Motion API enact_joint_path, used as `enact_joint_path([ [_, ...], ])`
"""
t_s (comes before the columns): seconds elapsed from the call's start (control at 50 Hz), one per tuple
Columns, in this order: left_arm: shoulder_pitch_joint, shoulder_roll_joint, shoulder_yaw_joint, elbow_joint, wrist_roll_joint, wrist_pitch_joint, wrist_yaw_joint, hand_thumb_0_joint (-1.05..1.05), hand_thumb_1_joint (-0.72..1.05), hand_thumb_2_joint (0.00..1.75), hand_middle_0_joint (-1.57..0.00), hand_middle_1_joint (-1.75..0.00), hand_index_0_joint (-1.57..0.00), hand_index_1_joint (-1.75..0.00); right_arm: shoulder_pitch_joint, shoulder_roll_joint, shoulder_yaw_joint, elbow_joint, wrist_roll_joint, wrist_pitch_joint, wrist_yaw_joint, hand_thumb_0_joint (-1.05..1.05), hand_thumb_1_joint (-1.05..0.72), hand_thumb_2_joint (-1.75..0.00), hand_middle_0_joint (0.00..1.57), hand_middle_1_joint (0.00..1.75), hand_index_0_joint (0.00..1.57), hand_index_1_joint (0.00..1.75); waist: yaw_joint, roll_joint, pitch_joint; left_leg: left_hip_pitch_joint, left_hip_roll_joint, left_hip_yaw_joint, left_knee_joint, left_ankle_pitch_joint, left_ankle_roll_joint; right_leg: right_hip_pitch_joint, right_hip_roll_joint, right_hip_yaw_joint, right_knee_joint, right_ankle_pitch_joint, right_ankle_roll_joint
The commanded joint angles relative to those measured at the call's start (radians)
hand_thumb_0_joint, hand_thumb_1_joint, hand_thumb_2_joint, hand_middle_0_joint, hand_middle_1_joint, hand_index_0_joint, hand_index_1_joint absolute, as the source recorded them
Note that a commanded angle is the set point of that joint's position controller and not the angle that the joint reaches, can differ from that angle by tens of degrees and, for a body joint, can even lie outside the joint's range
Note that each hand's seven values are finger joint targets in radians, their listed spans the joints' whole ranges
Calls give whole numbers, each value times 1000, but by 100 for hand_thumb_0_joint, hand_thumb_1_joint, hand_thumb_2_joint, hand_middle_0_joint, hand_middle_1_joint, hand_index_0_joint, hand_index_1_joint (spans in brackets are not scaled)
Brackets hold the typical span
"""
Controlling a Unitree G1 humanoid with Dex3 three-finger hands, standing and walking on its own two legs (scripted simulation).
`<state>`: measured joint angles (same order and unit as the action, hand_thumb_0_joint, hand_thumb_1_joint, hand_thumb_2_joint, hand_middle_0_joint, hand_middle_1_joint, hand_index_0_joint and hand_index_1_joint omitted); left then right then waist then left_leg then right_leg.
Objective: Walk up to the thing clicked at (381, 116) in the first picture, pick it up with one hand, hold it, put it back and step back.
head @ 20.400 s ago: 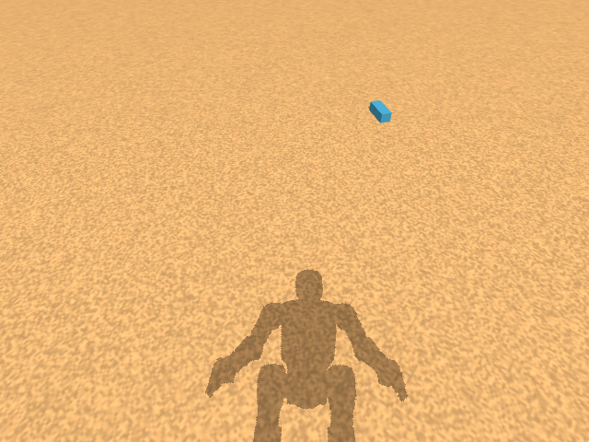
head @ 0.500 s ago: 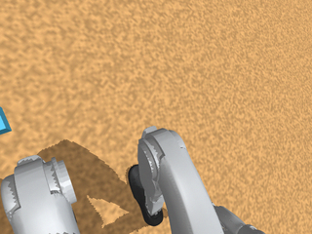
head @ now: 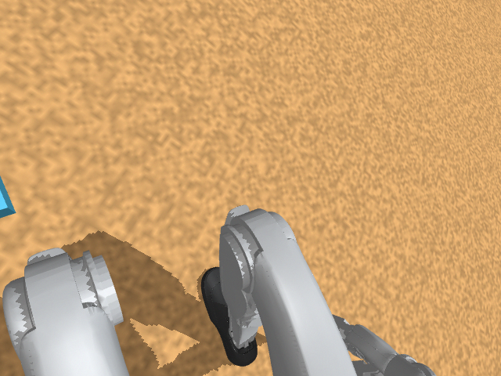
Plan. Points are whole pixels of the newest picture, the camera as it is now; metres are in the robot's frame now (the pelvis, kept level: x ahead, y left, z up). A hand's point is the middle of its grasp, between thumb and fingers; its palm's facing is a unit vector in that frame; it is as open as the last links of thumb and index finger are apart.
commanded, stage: close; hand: left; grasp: from above
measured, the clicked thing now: out of the picture +0.39 +0.35 -0.27
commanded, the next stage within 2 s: settle in 1.28 s
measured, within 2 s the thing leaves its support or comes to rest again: leaves its support in 1.74 s
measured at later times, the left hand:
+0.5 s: hand out of the picture +0.38 +0.35 -0.25, palm faces -0.40 -0.20 -0.89, open 11.4 cm
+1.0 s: hand out of the picture +0.38 +0.35 -0.24, palm faces -0.40 -0.22 -0.89, open 10.1 cm
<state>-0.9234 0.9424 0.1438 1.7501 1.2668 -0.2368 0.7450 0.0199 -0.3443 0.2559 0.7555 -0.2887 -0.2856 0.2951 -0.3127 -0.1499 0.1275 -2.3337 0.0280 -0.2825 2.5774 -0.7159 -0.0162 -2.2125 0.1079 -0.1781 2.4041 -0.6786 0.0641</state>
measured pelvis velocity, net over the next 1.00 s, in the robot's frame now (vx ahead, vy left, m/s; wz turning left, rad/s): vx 0.00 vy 0.00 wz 0.01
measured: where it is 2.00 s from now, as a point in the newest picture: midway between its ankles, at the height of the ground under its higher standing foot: (175, 361)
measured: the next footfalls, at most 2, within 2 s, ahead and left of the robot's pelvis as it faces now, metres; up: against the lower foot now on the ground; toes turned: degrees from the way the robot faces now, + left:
none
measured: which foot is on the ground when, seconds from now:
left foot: down 0.00-1.00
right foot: down 0.00-1.00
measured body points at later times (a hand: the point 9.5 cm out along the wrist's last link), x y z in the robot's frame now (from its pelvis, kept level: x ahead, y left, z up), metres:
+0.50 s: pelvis +0.00 +0.00 +0.00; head +0.25 +0.14 +0.34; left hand +0.40 +0.35 -0.20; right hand +0.09 -0.25 -0.07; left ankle +0.06 +0.13 -0.26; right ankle +0.11 -0.12 -0.26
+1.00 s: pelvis +0.00 +0.00 +0.00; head +0.24 +0.14 +0.35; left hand +0.40 +0.36 -0.19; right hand +0.09 -0.26 -0.06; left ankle +0.06 +0.13 -0.26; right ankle +0.11 -0.12 -0.26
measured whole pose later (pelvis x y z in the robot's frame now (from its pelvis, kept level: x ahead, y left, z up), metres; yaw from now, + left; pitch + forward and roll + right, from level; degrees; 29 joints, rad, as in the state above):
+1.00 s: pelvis +0.00 +0.00 +0.00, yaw +0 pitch +24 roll -14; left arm -0.93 0.97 0.17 1.76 1.23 -0.25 0.69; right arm 0.04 -0.36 0.26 0.74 -0.28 -0.31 0.30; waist -0.32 -0.15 0.15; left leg -2.33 0.02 -0.28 2.57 -0.70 -0.02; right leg -2.20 0.10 -0.18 2.40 -0.67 0.07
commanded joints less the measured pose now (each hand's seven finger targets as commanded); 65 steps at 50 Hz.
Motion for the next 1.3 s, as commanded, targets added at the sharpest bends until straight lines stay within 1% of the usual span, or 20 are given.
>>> enact_joint_path([
  [0.0,-209,268,33,-80,-27,29,12,0,-22,74,-26,-86,-28,-83,154,-330,-98,-3,9,-21,0,0,-88,-90,20,30,20,30,-31,498,-558,483,30,106,-274,186,14,260,9,-110,-175,228,-80],
  [0.04,-218,265,35,-93,-43,23,-1,0,-21,72,-27,-85,-30,-83,144,-325,-93,-1,11,-25,-3,0,-88,-90,20,30,20,30,-21,530,-574,496,29,107,-281,197,10,275,9,-108,-177,233,-82],
  [0.12,-202,279,56,-106,-54,6,-32,0,-15,67,-31,-84,-34,-81,171,-315,-84,7,0,-23,-2,0,-88,-90,20,30,20,30,-35,530,-599,502,29,112,-277,206,13,318,11,-114,-188,246,-82],
  [0.24,-187,244,16,-107,-59,-41,-60,0,-11,65,-34,-82,-37,-78,177,-306,-72,8,3,-14,-4,0,-88,-90,20,30,20,30,-45,486,-581,464,26,123,-243,215,24,347,13,-106,-200,265,-75],
  [0.32,-180,266,28,-115,-51,-72,-48,0,-6,63,-38,-78,-41,-75,191,-320,-64,4,1,-5,-7,0,-88,-90,20,30,20,30,-44,472,-591,476,28,117,-250,228,23,360,18,-114,-206,271,-74],
  [0.36,-148,268,43,-117,-41,-78,-24,0,-5,63,-38,-78,-41,-75,177,-315,-63,7,-2,1,-12,0,-88,-89,20,30,20,30,-24,465,-624,488,30,113,-255,244,21,383,26,-113,-208,283,-76],
  [0.4,-175,253,29,-131,-30,-82,-4,0,-2,61,-39,-79,-43,-75,170,-318,-69,4,-7,1,-12,0,-88,-89,20,30,20,30,-33,489,-616,493,31,114,-256,237,18,369,25,-115,-198,279,-78],
  [0.42,-179,223,2,-127,-29,-77,3,0,0,59,-40,-77,-44,-73,160,-318,-70,11,-6,0,-11,0,-88,-89,20,30,20,30,-33,484,-601,487,29,112,-261,220,15,345,22,-122,-195,257,-79],
  [0.56,-183,248,7,-105,-18,-23,59,0,10,55,-49,-69,-53,-66,149,-325,-78,9,-2,2,-14,0,-88,-89,20,30,20,30,-27,465,-564,448,30,118,-274,152,20,311,23,-110,-224,198,-78],
  [0.66,-215,231,-8,-113,-35,12,45,0,14,48,-52,-64,-56,-60,162,-327,-87,4,11,-20,-2,0,-88,-89,20,30,20,30,-40,497,-560,467,31,110,-281,157,18,283,17,-107,-209,207,-80],
  [0.7,-215,257,7,-116,-41,18,39,0,17,47,-56,-62,-59,-58,145,-337,-92,-8,15,-28,0,0,-88,-89,20,30,20,30,-32,481,-563,471,34,103,-275,159,18,277,13,-108,-201,210,-78],
  [0.72,-202,294,54,-101,-45,20,38,0,18,48,-56,-63,-60,-59,164,-343,-96,1,18,-26,-4,0,-88,-89,20,30,20,30,-33,469,-567,464,34,106,-278,166,19,297,18,-107,-207,218,-78],
  [0.78,-198,278,49,-76,-43,18,16,0,23,48,-60,-62,-64,-59,180,-335,-92,3,11,-28,0,0,-88,-90,20,30,20,30,-38,480,-546,449,30,114,-277,174,20,300,13,-106,-206,213,-80],
  [0.8,-199,251,29,-78,-48,16,4,0,23,45,-60,-61,-64,-57,167,-334,-95,-5,8,-30,1,0,-88,-90,20,30,20,30,-38,482,-552,462,29,116,-275,173,18,293,13,-104,-203,214,-80],
  [0.86,-195,288,49,-83,-53,8,-21,0,27,46,-63,-61,-67,-57,171,-334,-90,-3,16,-28,-4,0,-88,-90,20,30,20,30,-34,462,-552,438,26,118,-274,160,24,307,12,-101,-218,202,-78],
  [0.9,-175,271,47,-58,-55,0,-26,0,33,47,-68,-63,-72,-59,178,-327,-82,-3,8,-23,-8,0,-88,-90,20,30,20,30,-36,446,-557,434,26,120,-274,157,25,321,14,-101,-223,199,-78],
  [0.92,-197,257,20,-64,-48,-6,-36,0,35,48,-70,-62,-74,-58,177,-334,-91,-6,11,-27,-6,0,-88,-90,20,30,20,30,-46,471,-522,435,25,118,-275,141,22,287,7,-104,-210,185,-79],
  [1.06,-164,267,26,-68,-45,-36,-33,0,46,51,-79,-60,-82,-57,181,-321,-64,-14,3,-5,-20,0,-88,-89,20,30,20,30,-35,438,-578,440,28,119,-260,185,27,349,21,-99,-224,230,-75],
  [1.12,-182,252,3,-55,-48,-43,-31,0,50,49,-81,-60,-84,-57,173,-320,-54,-15,-3,-7,-21,0,-88,-89,20,30,20,30,-48,445,-537,433,28,113,-261,161,24,308,14,-115,-210,206,-75],
  [1.28,-173,259,5,-80,-44,-50,-19,0,58,55,-89,-59,-91,-57,175,-330,-60,-10,-6,1,-30,0,-88,-89,20,30,20,30,-39,461,-552,448,29,109,-274,179,18,315,18,-117,-210,219,-78],
])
